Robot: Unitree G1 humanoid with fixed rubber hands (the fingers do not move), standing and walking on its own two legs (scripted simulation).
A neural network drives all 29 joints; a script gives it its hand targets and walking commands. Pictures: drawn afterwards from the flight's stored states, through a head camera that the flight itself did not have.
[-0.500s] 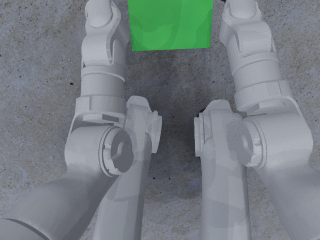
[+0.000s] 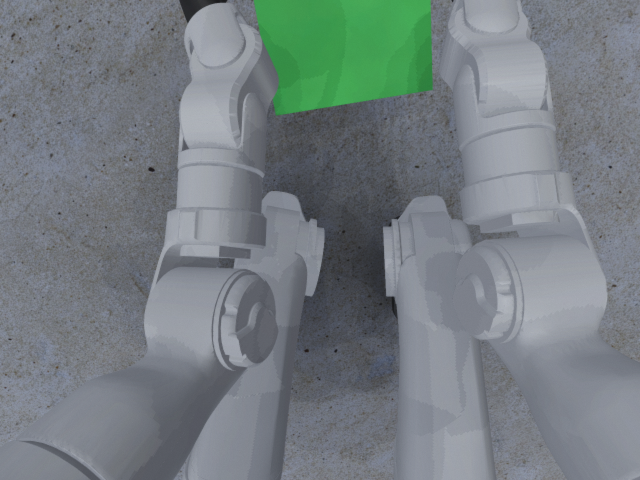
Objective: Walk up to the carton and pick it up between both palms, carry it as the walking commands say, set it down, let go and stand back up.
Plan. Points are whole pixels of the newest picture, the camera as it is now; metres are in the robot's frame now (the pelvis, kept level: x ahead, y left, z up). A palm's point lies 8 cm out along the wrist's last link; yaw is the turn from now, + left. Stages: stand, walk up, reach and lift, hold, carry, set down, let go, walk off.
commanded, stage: reach and lift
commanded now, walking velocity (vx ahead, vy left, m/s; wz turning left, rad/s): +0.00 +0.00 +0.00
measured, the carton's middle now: (336, 21) +0.53 +0.02 -0.21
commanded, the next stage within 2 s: none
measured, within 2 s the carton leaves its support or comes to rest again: neither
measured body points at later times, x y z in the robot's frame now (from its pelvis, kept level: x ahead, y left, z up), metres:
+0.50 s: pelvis -0.01 +0.00 +0.05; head +0.32 +0.00 +0.35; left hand +0.51 +0.13 -0.04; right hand +0.53 -0.10 -0.06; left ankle +0.15 +0.13 -0.41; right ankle +0.15 -0.14 -0.41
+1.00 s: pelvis -0.01 +0.00 +0.09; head +0.29 +0.00 +0.42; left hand +0.49 +0.13 +0.03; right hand +0.52 -0.10 +0.01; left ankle +0.15 +0.13 -0.41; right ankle +0.15 -0.14 -0.41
